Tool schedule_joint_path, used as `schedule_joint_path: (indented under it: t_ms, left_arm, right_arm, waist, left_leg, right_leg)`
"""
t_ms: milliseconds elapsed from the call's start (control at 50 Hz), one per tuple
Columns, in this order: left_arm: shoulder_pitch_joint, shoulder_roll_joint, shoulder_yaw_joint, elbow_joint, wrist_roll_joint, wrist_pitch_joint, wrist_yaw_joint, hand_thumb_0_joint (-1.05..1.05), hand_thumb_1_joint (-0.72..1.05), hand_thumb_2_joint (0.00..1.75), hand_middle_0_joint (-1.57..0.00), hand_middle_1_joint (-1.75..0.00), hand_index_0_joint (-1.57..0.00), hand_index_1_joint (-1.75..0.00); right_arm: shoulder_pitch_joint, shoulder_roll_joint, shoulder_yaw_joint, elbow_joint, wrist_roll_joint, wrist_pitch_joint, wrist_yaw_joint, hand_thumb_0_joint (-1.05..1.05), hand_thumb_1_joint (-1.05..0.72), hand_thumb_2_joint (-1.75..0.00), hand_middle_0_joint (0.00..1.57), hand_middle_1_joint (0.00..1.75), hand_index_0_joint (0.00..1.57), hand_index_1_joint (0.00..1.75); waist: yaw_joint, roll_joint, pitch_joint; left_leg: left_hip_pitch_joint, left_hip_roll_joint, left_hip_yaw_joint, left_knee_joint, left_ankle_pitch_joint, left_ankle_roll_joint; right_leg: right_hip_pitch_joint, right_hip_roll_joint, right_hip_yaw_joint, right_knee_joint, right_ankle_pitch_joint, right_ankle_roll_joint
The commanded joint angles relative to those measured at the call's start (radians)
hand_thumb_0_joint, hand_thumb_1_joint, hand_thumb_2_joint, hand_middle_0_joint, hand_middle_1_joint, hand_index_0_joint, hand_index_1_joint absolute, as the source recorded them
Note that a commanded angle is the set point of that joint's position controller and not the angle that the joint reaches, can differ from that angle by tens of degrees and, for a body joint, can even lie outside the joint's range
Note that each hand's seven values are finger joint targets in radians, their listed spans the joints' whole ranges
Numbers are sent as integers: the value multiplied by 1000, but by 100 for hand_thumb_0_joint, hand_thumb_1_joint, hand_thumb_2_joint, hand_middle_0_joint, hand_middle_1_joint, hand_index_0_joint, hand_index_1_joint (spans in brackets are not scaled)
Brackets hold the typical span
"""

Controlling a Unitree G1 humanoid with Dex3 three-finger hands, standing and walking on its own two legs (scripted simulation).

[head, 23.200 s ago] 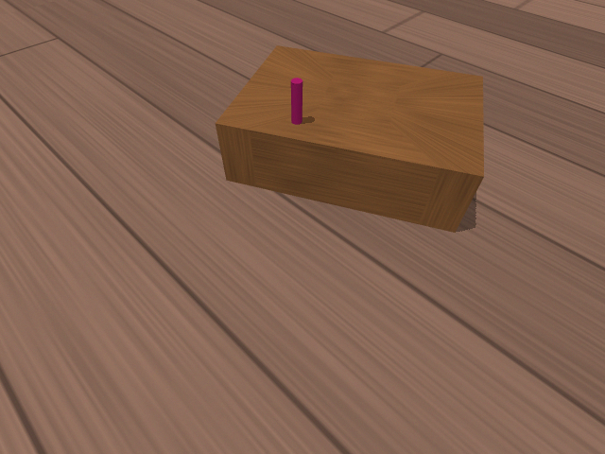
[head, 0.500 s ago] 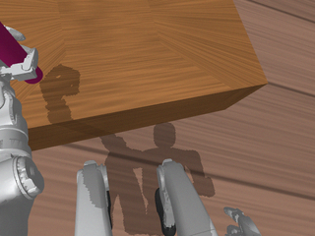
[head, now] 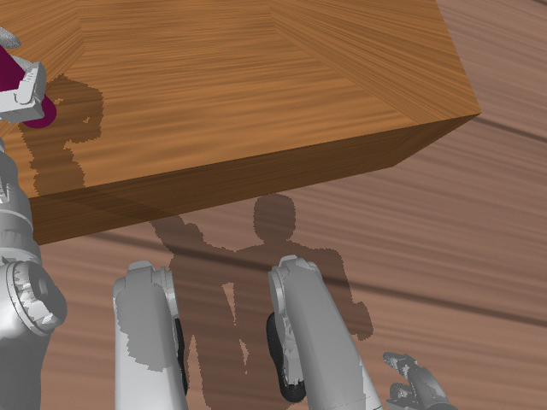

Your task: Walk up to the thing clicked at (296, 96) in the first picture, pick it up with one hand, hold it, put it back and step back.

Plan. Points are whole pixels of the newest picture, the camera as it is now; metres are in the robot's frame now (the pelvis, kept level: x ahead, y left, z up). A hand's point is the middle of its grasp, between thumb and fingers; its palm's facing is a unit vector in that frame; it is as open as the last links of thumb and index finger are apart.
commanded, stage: lower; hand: left
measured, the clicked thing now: out of the picture +0.51 +0.29 +0.01
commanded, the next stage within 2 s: loosen in 0.72 s
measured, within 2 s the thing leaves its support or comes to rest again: rests again in 0.46 s
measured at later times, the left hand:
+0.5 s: hand (28, 91) +0.52 +0.29 -0.04, palm faces +0.30 -0.95 -0.01, open 6.5 cm
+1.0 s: hand (28, 91) +0.52 +0.29 -0.05, palm faces +0.30 -0.95 +0.01, open 6.4 cm
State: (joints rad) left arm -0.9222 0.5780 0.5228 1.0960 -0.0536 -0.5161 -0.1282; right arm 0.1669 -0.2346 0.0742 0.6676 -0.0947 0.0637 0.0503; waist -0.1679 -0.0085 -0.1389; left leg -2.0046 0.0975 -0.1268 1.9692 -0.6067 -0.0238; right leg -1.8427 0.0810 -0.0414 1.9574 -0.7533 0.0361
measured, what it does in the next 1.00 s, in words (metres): lowers itself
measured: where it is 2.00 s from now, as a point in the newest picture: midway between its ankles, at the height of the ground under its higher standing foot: (232, 371)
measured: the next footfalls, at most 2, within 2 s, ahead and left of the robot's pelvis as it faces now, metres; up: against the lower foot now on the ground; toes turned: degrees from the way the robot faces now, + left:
none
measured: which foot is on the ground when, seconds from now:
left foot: down 0.00-1.00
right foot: down 0.00-1.00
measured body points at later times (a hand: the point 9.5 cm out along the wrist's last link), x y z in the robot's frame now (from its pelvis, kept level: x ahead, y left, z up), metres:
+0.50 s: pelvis -0.01 -0.01 -0.04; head +0.22 +0.06 +0.34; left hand +0.50 +0.34 -0.04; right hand +0.07 -0.27 -0.16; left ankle +0.09 +0.14 -0.43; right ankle +0.06 -0.13 -0.43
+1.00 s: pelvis -0.01 -0.01 -0.06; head +0.22 +0.06 +0.32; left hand +0.50 +0.34 -0.05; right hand +0.08 -0.27 -0.18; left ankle +0.09 +0.14 -0.43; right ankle +0.06 -0.13 -0.43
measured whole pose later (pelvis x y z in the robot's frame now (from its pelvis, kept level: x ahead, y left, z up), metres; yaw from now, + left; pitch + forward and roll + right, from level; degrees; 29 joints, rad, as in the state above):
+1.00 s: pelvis -0.01 -0.01 -0.06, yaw -2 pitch +34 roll -8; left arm -0.96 0.66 0.55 1.07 -0.07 -0.46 -0.16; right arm 0.14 -0.27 0.11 0.62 -0.10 0.10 0.04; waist -0.17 -0.02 -0.09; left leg -2.16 0.10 -0.18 2.17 -0.62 -0.04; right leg -1.99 0.10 -0.07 2.16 -0.78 0.03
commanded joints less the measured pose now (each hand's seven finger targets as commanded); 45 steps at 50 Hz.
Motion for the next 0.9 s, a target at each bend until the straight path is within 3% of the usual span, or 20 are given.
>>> schedule_joint_path:
  t_ms: [0, 20, 120, 140, 180, 260, 380, 400, 520, 640, 660, 800, 820, 880]
  left_arm:
    - [-401, 248, 4, -198, -11, -69, 1, 0, 50, 133, -144, -147, -144, -148]
    - [-394, 275, 14, -201, -7, -65, 1, 0, 51, 134, -144, -146, -144, -147]
    - [-413, 289, 16, -184, -7, -59, -9, 0, 53, 134, -145, -148, -145, -148]
    - [-395, 308, 33, -173, -8, -58, -7, 0, 54, 135, -145, -148, -145, -148]
    - [-385, 297, 29, -160, -11, -53, -13, 0, 53, 134, -145, -148, -146, -148]
    - [-411, 334, 44, -197, -14, -53, -16, 0, 55, 134, -146, -148, -146, -148]
    - [-425, 338, 37, -235, -9, -41, -16, 0, 54, 131, -142, -143, -142, -144]
    - [-424, 332, 32, -228, -7, -39, -19, 0, 54, 130, -141, -143, -141, -143]
    - [-398, 332, 42, -240, -20, -30, -16, 0, 51, 129, -140, -142, -140, -142]
    - [-386, 350, 58, -238, -21, -26, -16, 0, 53, 130, -142, -142, -142, -143]
    - [-386, 337, 45, -236, -22, -26, -19, 0, 55, 131, -141, -142, -142, -143]
    - [-339, 318, 39, -178, -16, -9, -19, 0, 52, 129, -139, -140, -140, -140]
    - [-357, 321, 38, -185, -18, -10, -20, 0, 45, 121, -141, -138, -144, -136]
    - [-376, 310, 25, -194, -26, -4, -28, 0, 30, 97, -126, -117, -130, -113]
  right_arm:
    - [192, -220, -68, -18, -1, 2, -16, 0, -91, -90, 20, 30, 20, 30]
    - [183, -222, -67, -24, 0, 2, -17, 0, -90, -90, 20, 30, 20, 30]
    - [176, -228, -58, -38, 0, 6, -18, 0, -90, -90, 20, 30, 20, 30]
    - [177, -230, -57, -39, 0, 7, -18, 0, -90, -90, 20, 30, 20, 30]
    - [179, -226, -50, -33, 1, 9, -17, 0, -90, -90, 20, 30, 20, 30]
    - [177, -237, -49, -43, -1, 11, -21, 0, -90, -90, 20, 30, 20, 30]
    - [171, -243, -50, -42, -3, 16, -23, 0, -90, -90, 20, 30, 20, 30]
    - [178, -243, -48, -38, -6, 17, -23, 0, -90, -90, 20, 30, 20, 30]
    - [178, -246, -42, -29, -7, 21, -22, 0, -89, -90, 20, 30, 20, 30]
    - [166, -247, -38, -38, -7, 27, -23, 0, -89, -90, 20, 30, 20, 30]
    - [168, -247, -38, -37, -7, 28, -22, 0, -89, -90, 20, 30, 20, 30]
    - [143, -254, -36, -63, -4, 30, -21, 0, -88, -89, 20, 30, 20, 30]
    - [148, -255, -34, -61, -7, 30, -21, 0, -91, -89, 20, 30, 20, 30]
    - [140, -258, -35, -77, -4, 31, -23, 0, -91, -89, 20, 30, 20, 30]
  waist:
    - [-1, 267, -685]
    - [10, 255, -676]
    - [-5, 246, -638]
    - [7, 229, -638]
    - [3, 212, -638]
    - [11, 251, -657]
    - [16, 302, -676]
    - [3, 308, -679]
    - [5, 278, -667]
    - [9, 239, -651]
    - [-2, 252, -641]
    - [2, 236, -572]
    - [-5, 244, -576]
    - [-9, 248, -592]
  left_leg:
    - [653, -1, 23, -157, 235, 46]
    - [630, -2, 27, -155, 205, 47]
    - [557, -3, 23, -130, 138, 44]
    - [537, -4, 26, -124, 131, 45]
    - [522, -4, 32, -103, 150, 50]
    - [521, -3, 30, -86, 145, 45]
    - [558, 0, 22, -78, 150, 38]
    - [552, 1, 20, -66, 169, 39]
    - [509, 1, 31, -22, 210, 46]
    - [446, 3, 31, -6, 166, 50]
    - [451, 3, 27, -7, 167, 49]
    - [425, 5, 14, -16, 108, 41]
    - [420, 4, 17, -4, 122, 43]
    - [422, 4, 16, -2, 114, 43]
  right_leg:
    - [170, 1, -52, -221, 300, -70]
    - [166, 3, -50, -225, 276, -70]
    - [135, 3, -63, -193, 227, -70]
    - [147, 5, -63, -193, 221, -68]
    - [149, 8, -62, -189, 242, -65]
    - [136, 10, -65, -161, 236, -68]
    - [97, 11, -74, -131, 233, -72]
    - [110, 10, -77, -123, 254, -70]
    - [133, 15, -75, -112, 298, -62]
    - [143, 20, -76, -109, 269, -58]
    - [129, 20, -82, -99, 267, -60]
    - [63, 23, -99, -79, 211, -68]
    - [72, 23, -97, -80, 228, -65]
    - [65, 22, -98, -78, 225, -64]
